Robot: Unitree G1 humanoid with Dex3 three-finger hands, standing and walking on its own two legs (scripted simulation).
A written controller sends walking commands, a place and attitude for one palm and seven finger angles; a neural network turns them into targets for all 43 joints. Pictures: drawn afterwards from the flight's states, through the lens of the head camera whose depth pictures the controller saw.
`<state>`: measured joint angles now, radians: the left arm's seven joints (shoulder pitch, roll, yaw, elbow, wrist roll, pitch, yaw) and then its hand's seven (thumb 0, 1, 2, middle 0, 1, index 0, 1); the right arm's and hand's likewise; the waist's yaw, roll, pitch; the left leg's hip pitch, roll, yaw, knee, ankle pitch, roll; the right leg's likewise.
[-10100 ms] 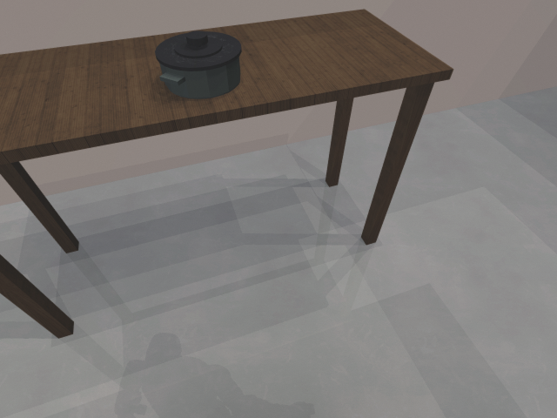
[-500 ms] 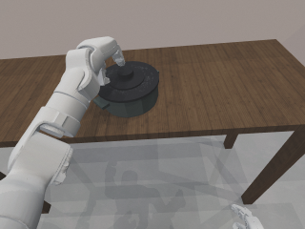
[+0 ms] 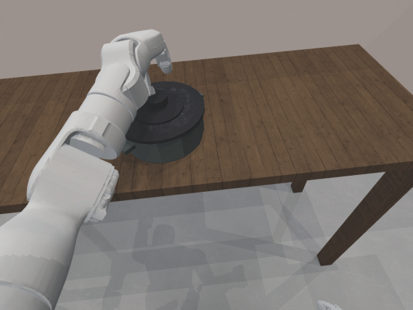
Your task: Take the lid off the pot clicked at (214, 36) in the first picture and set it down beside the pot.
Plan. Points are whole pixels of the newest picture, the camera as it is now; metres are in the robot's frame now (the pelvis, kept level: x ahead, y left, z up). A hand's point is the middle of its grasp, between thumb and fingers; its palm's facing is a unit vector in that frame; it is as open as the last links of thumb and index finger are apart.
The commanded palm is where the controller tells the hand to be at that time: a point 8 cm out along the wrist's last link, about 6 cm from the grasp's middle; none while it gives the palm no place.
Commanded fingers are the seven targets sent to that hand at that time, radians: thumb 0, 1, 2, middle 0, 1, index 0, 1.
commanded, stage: move the open hand above the knob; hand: left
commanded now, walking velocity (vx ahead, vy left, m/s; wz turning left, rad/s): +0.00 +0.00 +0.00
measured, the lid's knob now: (156, 99) +0.51 +0.11 +0.15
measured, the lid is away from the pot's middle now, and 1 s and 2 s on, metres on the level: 0.00 0.00 0.00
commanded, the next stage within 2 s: lower the open fingers around the knob in 0.50 s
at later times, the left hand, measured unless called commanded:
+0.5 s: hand (151, 77) +0.48 +0.09 +0.22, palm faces -0.24 -0.09 -0.97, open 10.1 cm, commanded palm +0.47 +0.10 +0.28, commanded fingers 0.00 -0.38 1.61 -0.85 -0.08 -0.85 -0.08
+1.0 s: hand (156, 88) +0.48 +0.09 +0.20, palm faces -0.37 -0.14 -0.92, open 10.1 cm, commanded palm +0.47 +0.11 +0.25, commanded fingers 0.00 -0.38 1.61 -0.85 -0.08 -0.85 -0.08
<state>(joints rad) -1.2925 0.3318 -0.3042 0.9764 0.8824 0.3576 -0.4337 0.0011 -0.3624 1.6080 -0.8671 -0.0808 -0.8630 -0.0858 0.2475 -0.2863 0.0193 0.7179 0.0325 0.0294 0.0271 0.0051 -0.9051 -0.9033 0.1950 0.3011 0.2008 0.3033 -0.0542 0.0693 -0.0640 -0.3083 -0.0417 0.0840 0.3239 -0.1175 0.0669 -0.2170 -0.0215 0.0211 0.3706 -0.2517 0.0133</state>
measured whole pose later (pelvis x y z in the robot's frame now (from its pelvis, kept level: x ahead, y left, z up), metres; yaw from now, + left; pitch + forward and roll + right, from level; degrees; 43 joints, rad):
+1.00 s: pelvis +0.00 +0.00 +0.00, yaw +0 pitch +7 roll +0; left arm -1.36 0.29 -0.30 1.15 0.87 0.40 -0.47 0.00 -0.36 1.61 -0.86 -0.08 -0.86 -0.09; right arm 0.30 -0.30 0.00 0.75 0.01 0.01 0.01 0.00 -0.91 -0.90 0.20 0.30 0.20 0.30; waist -0.08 0.06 -0.09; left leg -0.36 -0.04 0.08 0.37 -0.14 0.06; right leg -0.26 -0.02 0.02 0.41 -0.28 0.01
